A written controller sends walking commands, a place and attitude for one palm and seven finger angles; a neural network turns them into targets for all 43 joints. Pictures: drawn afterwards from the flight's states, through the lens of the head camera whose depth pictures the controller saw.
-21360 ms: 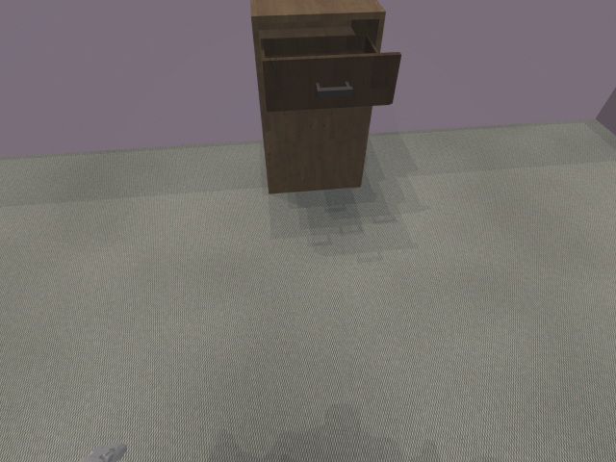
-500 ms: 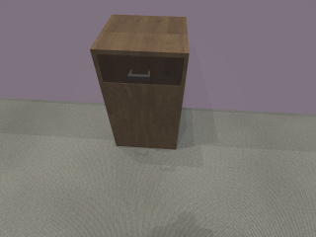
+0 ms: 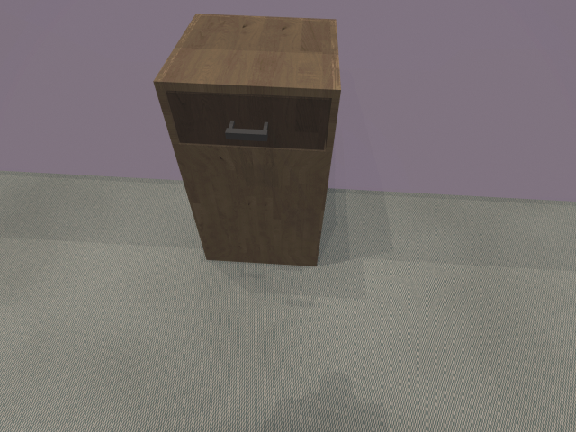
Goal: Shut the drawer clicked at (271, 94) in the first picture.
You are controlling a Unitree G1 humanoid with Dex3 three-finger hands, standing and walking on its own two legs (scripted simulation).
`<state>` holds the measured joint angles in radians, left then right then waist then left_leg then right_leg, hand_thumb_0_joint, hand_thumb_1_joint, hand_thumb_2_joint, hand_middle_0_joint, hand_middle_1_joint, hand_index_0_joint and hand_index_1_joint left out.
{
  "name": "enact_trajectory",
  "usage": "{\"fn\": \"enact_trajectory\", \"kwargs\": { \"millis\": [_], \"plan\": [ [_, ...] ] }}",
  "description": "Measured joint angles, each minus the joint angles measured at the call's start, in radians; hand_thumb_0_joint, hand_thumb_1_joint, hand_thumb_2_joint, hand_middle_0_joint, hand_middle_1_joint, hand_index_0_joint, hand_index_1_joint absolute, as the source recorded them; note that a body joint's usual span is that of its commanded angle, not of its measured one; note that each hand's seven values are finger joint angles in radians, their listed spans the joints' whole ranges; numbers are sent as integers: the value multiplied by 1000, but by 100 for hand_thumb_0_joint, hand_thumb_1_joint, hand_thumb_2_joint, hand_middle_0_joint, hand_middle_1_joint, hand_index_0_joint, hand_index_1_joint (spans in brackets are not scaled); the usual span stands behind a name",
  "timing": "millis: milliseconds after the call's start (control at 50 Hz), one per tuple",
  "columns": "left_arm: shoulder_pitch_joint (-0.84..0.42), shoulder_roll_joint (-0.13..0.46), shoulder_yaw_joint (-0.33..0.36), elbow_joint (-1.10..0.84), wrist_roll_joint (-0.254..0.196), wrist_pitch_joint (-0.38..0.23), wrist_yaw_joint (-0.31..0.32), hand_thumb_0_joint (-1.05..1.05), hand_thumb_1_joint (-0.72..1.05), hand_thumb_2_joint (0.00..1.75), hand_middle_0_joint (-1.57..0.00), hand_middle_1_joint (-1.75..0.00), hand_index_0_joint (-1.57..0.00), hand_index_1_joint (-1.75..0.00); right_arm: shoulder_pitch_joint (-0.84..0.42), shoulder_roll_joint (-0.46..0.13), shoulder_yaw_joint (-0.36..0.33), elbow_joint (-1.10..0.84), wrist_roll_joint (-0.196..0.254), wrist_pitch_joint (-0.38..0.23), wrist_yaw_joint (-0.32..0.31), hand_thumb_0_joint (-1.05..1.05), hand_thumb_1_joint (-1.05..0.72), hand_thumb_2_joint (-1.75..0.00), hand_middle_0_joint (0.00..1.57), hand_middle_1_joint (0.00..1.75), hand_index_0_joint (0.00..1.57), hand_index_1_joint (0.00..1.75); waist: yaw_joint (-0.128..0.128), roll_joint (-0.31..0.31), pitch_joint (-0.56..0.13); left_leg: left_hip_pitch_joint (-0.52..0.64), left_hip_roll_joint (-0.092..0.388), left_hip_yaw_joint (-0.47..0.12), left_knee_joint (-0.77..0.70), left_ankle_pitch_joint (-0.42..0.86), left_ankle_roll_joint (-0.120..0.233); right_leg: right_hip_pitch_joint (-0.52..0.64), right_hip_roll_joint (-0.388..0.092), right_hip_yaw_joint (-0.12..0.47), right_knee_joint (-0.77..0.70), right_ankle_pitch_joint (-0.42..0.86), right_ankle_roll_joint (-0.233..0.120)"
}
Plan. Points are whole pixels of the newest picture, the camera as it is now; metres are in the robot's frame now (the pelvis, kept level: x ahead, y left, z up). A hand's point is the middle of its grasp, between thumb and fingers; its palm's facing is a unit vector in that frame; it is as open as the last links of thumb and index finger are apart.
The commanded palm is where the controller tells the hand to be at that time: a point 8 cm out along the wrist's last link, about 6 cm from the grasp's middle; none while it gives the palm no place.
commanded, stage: look to check the result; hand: left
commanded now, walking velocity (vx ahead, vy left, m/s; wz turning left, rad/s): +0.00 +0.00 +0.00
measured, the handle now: (247, 129) +0.83 +0.16 -0.08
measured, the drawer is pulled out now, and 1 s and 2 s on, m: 0.00 0.00 0.00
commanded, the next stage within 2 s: stand and wait in 0.26 s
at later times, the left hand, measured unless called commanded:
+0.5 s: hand out of the picture +0.01 +0.17 -0.17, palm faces +0.03 -0.98 -0.20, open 7.3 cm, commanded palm none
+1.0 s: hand out of the picture +0.01 +0.15 -0.17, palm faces +0.03 -0.98 -0.19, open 7.3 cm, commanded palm none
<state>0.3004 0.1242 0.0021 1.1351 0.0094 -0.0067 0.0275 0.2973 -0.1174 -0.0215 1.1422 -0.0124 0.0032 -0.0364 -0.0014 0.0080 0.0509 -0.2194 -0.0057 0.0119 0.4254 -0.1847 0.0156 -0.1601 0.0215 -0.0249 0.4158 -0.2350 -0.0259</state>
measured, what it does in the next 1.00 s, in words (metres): stands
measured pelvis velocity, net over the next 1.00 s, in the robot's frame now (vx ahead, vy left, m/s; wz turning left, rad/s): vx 0.02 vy -0.02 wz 0.00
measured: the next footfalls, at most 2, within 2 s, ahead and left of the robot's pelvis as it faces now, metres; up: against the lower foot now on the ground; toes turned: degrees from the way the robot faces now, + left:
none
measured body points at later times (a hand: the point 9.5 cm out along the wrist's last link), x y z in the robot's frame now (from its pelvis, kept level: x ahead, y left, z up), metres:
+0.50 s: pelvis +0.01 -0.01 +0.00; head +0.02 -0.01 +0.45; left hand +0.01 +0.22 -0.16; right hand +0.00 -0.23 -0.16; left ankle +0.03 +0.11 -0.74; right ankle -0.01 -0.10 -0.74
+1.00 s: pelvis +0.02 -0.02 +0.00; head +0.03 -0.02 +0.45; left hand +0.01 +0.21 -0.16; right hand +0.01 -0.24 -0.16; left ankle +0.03 +0.11 -0.74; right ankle -0.01 -0.10 -0.74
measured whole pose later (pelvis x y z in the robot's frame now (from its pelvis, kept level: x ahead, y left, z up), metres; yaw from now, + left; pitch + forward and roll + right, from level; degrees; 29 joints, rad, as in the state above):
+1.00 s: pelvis +0.02 -0.02 +0.00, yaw +0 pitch -1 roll +0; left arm 0.27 0.14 0.01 1.13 0.01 -0.01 0.03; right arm 0.26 -0.15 -0.02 1.16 -0.01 0.00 -0.04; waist 0.00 0.01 0.05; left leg -0.18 0.01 0.01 0.40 -0.20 -0.01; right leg -0.12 0.04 -0.03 0.39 -0.25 -0.05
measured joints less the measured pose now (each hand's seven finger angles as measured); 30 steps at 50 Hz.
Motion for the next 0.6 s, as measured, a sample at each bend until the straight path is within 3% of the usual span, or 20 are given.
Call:
{"fn": "enact_trajectory", "kwargs": {
  "millis": [600],
  "plan": [
    [-35,24,5,-8,0,-7,-2,0,91,89,-20,-30,-20,-30,-29,-29,1,7,0,-5,0,1,-90,-90,20,30,20,30,-1,7,-5,32,8,-1,-24,-4,-14,26,8,0,-14,-9,-12]
  ]
}}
